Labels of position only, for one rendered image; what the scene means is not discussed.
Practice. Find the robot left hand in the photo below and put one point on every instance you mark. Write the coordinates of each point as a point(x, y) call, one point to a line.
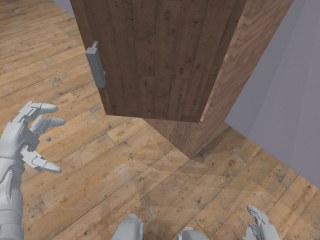
point(16, 135)

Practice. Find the robot right hand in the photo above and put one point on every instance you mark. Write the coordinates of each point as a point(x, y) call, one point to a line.
point(264, 230)

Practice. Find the left robot forearm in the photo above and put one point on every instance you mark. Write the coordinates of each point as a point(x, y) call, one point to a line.
point(11, 199)

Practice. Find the handle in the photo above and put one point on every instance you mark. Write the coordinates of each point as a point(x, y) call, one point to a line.
point(95, 65)

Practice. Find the robot left thigh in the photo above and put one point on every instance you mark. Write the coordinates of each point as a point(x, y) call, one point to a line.
point(129, 229)

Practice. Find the robot left shin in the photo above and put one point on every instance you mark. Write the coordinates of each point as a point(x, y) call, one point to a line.
point(132, 216)

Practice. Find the cupboard door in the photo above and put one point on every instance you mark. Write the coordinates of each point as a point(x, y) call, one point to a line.
point(161, 57)

